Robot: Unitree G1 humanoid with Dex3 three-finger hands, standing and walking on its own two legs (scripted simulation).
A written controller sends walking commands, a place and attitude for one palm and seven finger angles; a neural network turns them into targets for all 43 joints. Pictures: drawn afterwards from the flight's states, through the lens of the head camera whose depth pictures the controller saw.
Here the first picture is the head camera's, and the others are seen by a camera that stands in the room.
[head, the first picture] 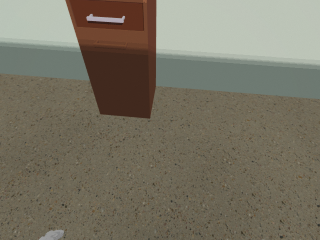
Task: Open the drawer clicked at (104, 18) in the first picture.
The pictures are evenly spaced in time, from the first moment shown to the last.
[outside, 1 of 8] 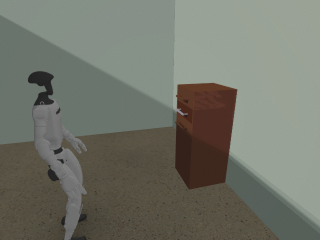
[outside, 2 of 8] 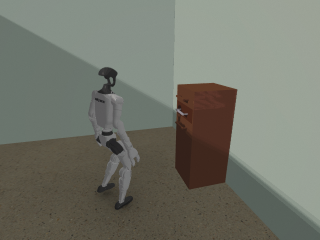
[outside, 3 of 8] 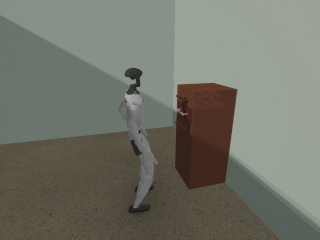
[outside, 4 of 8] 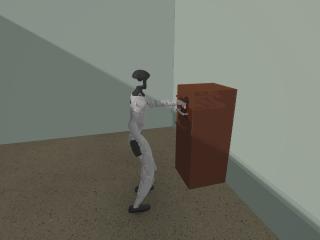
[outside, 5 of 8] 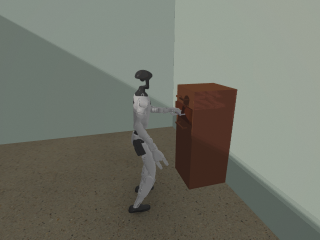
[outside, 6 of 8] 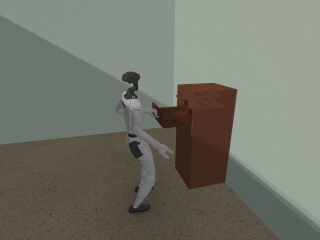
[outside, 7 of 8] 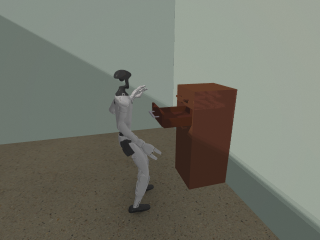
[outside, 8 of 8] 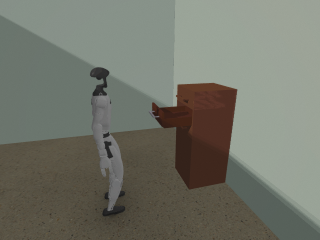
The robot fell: no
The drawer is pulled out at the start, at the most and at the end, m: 0.00 0.30 0.30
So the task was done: yes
